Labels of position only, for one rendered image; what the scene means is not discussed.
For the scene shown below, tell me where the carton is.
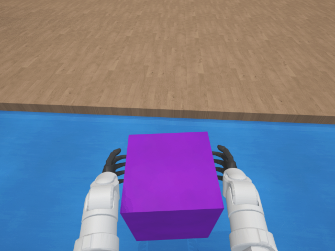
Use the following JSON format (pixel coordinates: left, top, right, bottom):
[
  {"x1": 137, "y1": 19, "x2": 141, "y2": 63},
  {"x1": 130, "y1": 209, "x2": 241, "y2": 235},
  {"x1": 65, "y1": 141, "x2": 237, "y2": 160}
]
[{"x1": 120, "y1": 132, "x2": 224, "y2": 241}]

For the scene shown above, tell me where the robot left hand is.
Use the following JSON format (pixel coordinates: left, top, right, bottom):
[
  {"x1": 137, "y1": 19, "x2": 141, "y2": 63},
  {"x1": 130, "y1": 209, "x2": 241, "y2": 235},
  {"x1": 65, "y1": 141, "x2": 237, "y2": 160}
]
[{"x1": 102, "y1": 148, "x2": 127, "y2": 184}]

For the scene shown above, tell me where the robot right forearm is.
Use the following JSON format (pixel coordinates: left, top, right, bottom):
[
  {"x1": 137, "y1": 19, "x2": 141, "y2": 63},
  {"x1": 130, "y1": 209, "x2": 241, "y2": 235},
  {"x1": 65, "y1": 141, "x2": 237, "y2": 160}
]
[{"x1": 222, "y1": 168, "x2": 278, "y2": 251}]

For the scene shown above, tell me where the robot left forearm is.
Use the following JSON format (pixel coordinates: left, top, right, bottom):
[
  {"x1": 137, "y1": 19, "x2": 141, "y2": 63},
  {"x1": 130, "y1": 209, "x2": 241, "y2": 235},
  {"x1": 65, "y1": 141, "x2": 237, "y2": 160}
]
[{"x1": 73, "y1": 172, "x2": 120, "y2": 251}]

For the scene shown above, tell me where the robot right hand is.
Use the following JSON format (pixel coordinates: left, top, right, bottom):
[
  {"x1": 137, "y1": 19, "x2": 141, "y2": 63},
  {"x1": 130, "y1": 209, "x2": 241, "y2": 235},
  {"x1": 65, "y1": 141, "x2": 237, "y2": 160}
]
[{"x1": 212, "y1": 145, "x2": 237, "y2": 181}]

